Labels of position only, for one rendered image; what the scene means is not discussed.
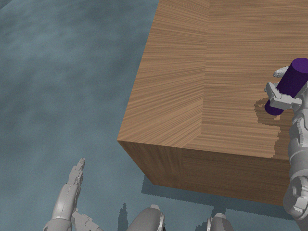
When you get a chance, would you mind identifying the left robot arm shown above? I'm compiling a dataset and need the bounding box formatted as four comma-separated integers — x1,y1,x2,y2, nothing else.
43,218,72,231

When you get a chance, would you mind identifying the right robot arm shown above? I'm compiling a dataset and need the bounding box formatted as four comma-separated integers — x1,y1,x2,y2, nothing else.
283,109,308,231

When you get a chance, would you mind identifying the right robot hand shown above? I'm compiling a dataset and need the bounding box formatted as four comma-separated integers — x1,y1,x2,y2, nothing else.
264,66,308,115

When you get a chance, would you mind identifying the left robot hand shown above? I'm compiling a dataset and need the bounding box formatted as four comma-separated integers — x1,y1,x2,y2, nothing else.
51,158,103,231

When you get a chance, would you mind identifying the can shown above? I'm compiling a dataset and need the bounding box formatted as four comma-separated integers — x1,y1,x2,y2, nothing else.
265,58,308,116

